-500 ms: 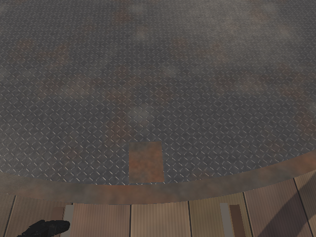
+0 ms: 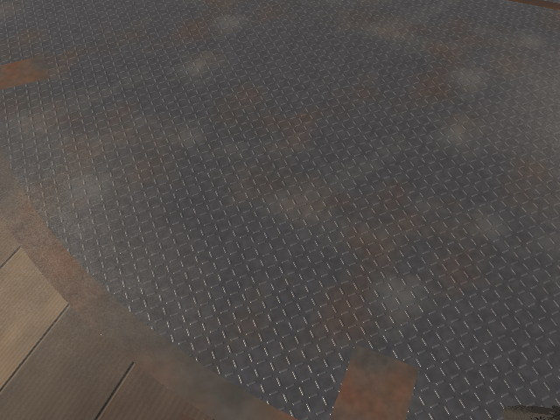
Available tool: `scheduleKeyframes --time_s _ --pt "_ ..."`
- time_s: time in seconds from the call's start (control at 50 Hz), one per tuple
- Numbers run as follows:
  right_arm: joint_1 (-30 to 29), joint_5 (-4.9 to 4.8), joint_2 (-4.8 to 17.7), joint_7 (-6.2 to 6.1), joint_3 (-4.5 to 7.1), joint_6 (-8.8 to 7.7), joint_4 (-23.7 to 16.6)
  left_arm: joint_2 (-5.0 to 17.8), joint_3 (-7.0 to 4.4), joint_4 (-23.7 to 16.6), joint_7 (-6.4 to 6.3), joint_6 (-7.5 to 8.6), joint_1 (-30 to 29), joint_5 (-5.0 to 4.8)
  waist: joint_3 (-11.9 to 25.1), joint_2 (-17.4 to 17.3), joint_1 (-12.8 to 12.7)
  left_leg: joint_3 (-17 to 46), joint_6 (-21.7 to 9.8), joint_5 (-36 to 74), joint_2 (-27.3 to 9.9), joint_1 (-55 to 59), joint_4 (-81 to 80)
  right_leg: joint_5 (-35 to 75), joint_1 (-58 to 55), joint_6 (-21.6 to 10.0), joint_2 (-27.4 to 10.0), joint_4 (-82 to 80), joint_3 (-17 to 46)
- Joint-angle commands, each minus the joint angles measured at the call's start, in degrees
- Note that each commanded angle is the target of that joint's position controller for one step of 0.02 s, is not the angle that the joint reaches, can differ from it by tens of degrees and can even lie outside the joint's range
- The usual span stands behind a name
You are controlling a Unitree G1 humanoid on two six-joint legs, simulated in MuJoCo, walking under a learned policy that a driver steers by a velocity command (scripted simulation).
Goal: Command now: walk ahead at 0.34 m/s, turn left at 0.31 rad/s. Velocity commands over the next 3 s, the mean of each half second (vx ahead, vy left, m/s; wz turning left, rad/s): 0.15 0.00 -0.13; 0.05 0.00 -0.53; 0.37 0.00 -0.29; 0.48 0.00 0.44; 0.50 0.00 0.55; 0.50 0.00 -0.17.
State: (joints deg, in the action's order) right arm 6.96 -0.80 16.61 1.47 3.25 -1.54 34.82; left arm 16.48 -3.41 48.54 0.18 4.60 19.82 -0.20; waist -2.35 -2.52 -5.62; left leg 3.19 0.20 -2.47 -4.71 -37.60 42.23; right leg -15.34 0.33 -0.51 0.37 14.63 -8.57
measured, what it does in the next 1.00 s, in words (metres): walks ahead, turning right: left foot, then right foot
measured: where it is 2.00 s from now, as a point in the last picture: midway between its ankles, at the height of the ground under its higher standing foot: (421, 417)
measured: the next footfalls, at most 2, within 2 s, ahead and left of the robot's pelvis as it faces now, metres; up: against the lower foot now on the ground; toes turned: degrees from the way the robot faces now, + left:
left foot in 0.10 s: +0.23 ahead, +0.13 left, +0.00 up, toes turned +2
right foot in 0.56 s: +0.17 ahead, -0.11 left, +0.00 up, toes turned -14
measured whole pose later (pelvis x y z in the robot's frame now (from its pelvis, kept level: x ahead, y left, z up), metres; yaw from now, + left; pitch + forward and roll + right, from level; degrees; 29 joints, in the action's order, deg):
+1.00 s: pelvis +0.16 -0.01 +0.00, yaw -26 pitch +2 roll +2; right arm 4.6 -1.1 17.1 -1.0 5.0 -0.7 46.5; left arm 17.6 -4.0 40.1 -1.9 -1.7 10.8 -0.9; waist -1.2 -0.2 -1.4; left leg 5.2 3.8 -19.6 2.1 -20.7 37.0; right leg -12.9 16.3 -3.1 5.0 27.5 10.7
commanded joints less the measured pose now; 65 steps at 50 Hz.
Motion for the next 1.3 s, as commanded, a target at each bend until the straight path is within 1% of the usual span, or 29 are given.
scheduleKeyframes --time_s 0.02,0.08,0.1,0.12,0.14,0.16,0.18,0.2,0.24,0.34,0.48,0.54,0.56,0.58,0.6,0.62,0.66,0.72,0.88,0.96,1.02,1.04,1.06,1.08,1.1,1.12,1.16,1.24,1.3 --pt "-4.98 0.15 1.41 1.12 0.08 -1.58 -5.33 10.41 -2.04 -2.18 -0.24 0.03 -1.71 -0.93 -0.2 6.82 1.55 -3.54 -1.21 2.77 2.76 6.55 -7.34 35.08 1.93 -8.05 -13.87 -1.09 4.8" --pt "3.39 1.16 5.07 1.08 1.96 -1.68 -3.06 11.84 -2.37 -1.48 -0.66 -0.72 -3.5 -2.02 5.27 7.85 7.8 -5.03 -4.84 3.38 6.37 19.43 -15.1 46.45 -0.23 -5.11 -12.68 11.27 3.44" --pt "8.28 1.67 7.5 0.34 2.89 -1.57 -1.43 10.07 -1.68 -0.98 -0.62 -0.6 -1.88 -1.72 8.53 5.94 10.13 -4.21 -6.45 12.91 5.7 30.15 -17.62 43.08 4.44 -2.97 -10.16 19.71 2.38" --pt "15.15 3.2 11.85 -0.93 3.48 -1.18 -0.52 6.16 0.03 -2.83 -0.39 -0.14 -1.57 0.69 16.9 -2.61 11.96 8.59 -10.5 41.97 -7.34 47.73 -11.94 17.04 17.31 -0.04 -6.11 36.54 2.12" --pt "12.36 4.03 11.39 -1.14 2.09 -0.95 -1.56 1.43 2.12 -1.22 0.68 -0.21 8.23 0.67 27.84 -11.99 6.81 25.7 -22.05 55.11 -22.55 59.34 -10.73 -26.3 28.73 2.99 -0.06 53.06 9.89" --pt "12.41 2.8 7.85 -0.65 1.83 -0.42 -1.5 7.88 0.3 1.03 0.72 -0.99 6.12 -1.09 29.45 -4.72 10.06 21.91 -20.69 45.8 -19.12 53.37 -12.88 -25.63 27.62 3.15 -1.87 55.87 17.0" --pt "8.59 1.9 6.67 -0.34 1.26 -0.5 -0.89 8.7 -0.13 -0.85 0.62 -1.61 0.68 -2.39 20.21 -4.31 9.06 14.73 -17.91 38.26 -15.55 47.28 -15.33 -23.85 31.97 3.19 -3.47 55.08 15.09" --pt "4.79 1.4 4.77 -0.28 0.68 -0.72 -0.12 7.01 0.09 -0.77 -0.18 -2.37 -1.37 -1.91 14.74 -1.26 7.13 11.21 -15.34 30.43 -12.7 40.22 -17.92 -20.47 32.48 3.71 -5.39 51.38 13.97" --pt "-0.51 2.22 3.54 -0.19 0.43 -1.16 0.87 5.95 -0.2 0.5 -1.51 -4.83 0.7 -0.81 9.69 -2.93 3.34 5.07 -13.65 21.84 -9.92 25.16 -23.64 -13.41 23.33 5.67 -6.3 47.02 12.75" --pt "-3.24 2.38 6.15 -2.07 1.82 -1.06 2.98 5.38 -0.96 -1.9 -2.89 -7.1 -1.53 -0.29 7.55 -4.58 3.38 0.52 -14.85 6.08 -11.46 20.34 -28.19 -6.82 22.51 5.73 -6.05 42.34 10.24" --pt "-3.15 1.17 7.59 -3.51 2.64 1.15 5.8 5.36 -1.49 -6.13 -1.0 -7.75 -7.17 -0.32 6.15 -4.08 4.99 -1.74 -13.48 -0.86 -14.19 25.37 -26.94 -5.88 21.47 2.62 -5.83 31.54 7.29" --pt "-3.84 -0.52 7.58 -3.59 2.87 2.11 6.92 5.59 -2.14 -5.33 0.07 -7.48 -3.13 -0.09 6.71 -2.73 2.36 -5.71 -8.65 -0.86 -11.76 25.35 -18.72 2.55 13.47 -0.77 -2.66 16.95 4.39" --pt "-0.62 -0.47 5.62 -3.52 2.59 2.42 8.29 8.21 -2.97 -5.35 -0.14 -7.29 -2.08 0.32 5.16 3.43 2.88 -9.53 -4.0 -7.2 -7.76 21.83 -10.22 11.26 10.31 -3.31 -4.24 9.18 9.83" --pt "0.19 2.18 2.55 -3.18 1.78 2.44 6.61 15.64 -4.56 -6.94 -1.35 -7.15 -2.34 0.15 4.08 21.67 5.8 -14.82 2.74 -27.55 1.29 7.07 6.7 31.99 3.93 -10.58 -18.27 6.18 30.08" --pt "-6.67 2.21 4.19 -3.62 2.18 2.28 4.44 16.05 -4.23 -8.18 -0.83 -6.07 -1.93 2.17 4.97 19.73 1.86 -5.45 3.66 -37.33 6.6 0.43 18.33 33.63 6.46 -19.51 -22.85 3.64 38.17" --pt "-7.68 1.28 5.52 -3.81 2.66 2.38 4.5 14.59 -3.92 -8.45 -0.43 -4.76 -3.14 2.72 5.82 13.47 2.23 -1.17 2.74 -33.99 5.35 -0.68 23.28 29.77 6.58 -18.65 -20.43 3.19 34.46" --pt "-4.84 1.01 6.21 -4.55 3.33 2.72 6.8 11.24 -3.27 -9.4 -0.93 -3.85 -8.73 0.26 5.91 8.61 5.11 0.74 2.19 -24.96 3.63 -1.67 22.76 25.47 5.32 -12.7 -15.63 4.64 28.12" --pt "-4.01 0.91 5.71 -4.65 3.53 2.35 7.29 9.24 -2.4 -10.06 -2.02 -4.31 -8.99 -0.29 8.24 9.25 5.88 0.92 3.37 -18.8 4.85 1.42 22.82 30.26 4.53 -11.83 -13.17 5.45 25.77" --pt "-6.3 0.31 4.61 -3.78 2.82 1.52 7.35 11.55 -3.4 -11.31 -2.87 -5.69 -8.44 -0.33 6.71 10.92 3.98 2.3 5.4 -16.64 6.3 7.03 3.87 19.75 5.35 -12.21 -11.15 5.71 30.59" --pt "-6.44 -0.37 5.56 -2.41 2.89 -0.02 7.12 11.08 -3.26 -11.67 -2.25 -5.75 -9.17 -0.77 5.26 12.54 3.36 1.58 3.74 -17.73 7.01 12.99 -4.83 -8.86 10.79 -12.58 -9.21 2.03 36.31" --pt "-2.11 -0.95 5.73 -1.56 3.17 -2.07 8.4 10.32 -2.79 -12.12 -2.13 -5.66 -10.97 -0.92 4.41 12.1 6.36 0.37 1.27 -13.42 7.13 23.31 -17.05 -15.04 15.33 -10.87 -6.53 3.84 38.29" --pt "1.1 -0.95 6.3 -1.56 3.53 -2.55 9.62 9.16 -2.38 -12.4 -2.23 -5.61 -11.44 -0.92 4.56 10.56 8.05 0.3 -0.03 -10.45 5.77 30.02 -22.14 -16.47 19.15 -9.03 -4.35 6.67 36.9" --pt "6.46 -0.23 8.94 -1.88 4.22 -2.75 10.82 6.04 -1.48 -12.73 -2.18 -5.38 -10.83 -0.75 7.54 4.51 9.42 7.81 -3.01 -14.21 -2.79 40.7 -23.79 -21.06 27.22 -5.83 -0.71 17.58 31.76" --pt "10.62 1.15 13.35 -2.13 4.76 -2.62 11.55 3.02 -0.74 -14.4 -1.91 -4.79 -9.99 -1.2 7.72 -7.34 8.76 25.22 -9.43 -28.18 -13.77 45.95 -28.52 -21.57 39.42 -2.74 7.08 32.55 19.7" --pt "8.79 2.2 13.6 -1.51 4.94 -3.29 11.36 7.22 -1.56 -16.45 -1.78 -3.91 -12.88 -1.18 1.47 -9.28 8.65 34.84 -14.02 -36.02 -19.3 40.08 -32.18 -17.87 46.89 -1.93 2.46 40.45 19.51" --pt "5.23 1.43 9.95 -1.82 3.98 -3.57 10.06 10.28 -2.51 -15.66 -1.54 -3.7 -12.51 -1.16 -1.75 -7.16 7.69 29.58 -13.13 -36.57 -16.82 38.35 -32.68 -13.03 48.27 -1.16 -0.18 44.29 19.24" --pt "3.24 0.3 6.86 -2.56 2.91 -3.35 9.28 9.73 -2.9 -14.06 -1.11 -3.74 -10.58 -0.73 -1.85 -6.39 7.22 19.41 -9.0 -28.32 -11.84 39.18 -32.78 -5.97 48.68 0.57 -1.76 46.9 17.45" --pt "9.59 1.03 6.36 -2.42 2.27 -4.05 11.77 4.23 -1.23 -15.14 0.03 -2.1 -12.94 -1.03 -1.88 -4.01 9.56 8.47 -9.73 -12.53 -8.78 37.63 -34.54 3.53 47.13 1.82 -2.46 44.64 15.2" --pt "10.74 0.08 7.55 -1.97 2.12 -3.8 12.73 2.58 -0.22 -17.22 0.54 -1.39 -17.02 -0.34 -2.65 -3.71 9.96 4.35 -10.48 -5.79 -7.39 35.48 -35.11 8.14 42.77 2.44 -3.87 33.41 10.81"
Over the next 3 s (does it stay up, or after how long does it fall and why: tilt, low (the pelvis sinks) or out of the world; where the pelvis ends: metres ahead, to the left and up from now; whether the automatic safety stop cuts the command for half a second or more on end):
stays up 1.08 -0.29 -0.01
